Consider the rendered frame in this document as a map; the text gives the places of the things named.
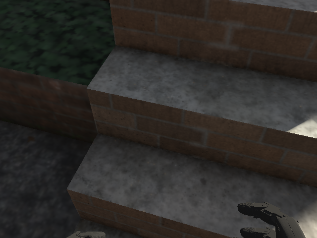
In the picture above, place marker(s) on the right robot hand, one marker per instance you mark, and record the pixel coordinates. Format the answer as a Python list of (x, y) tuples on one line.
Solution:
[(285, 226)]

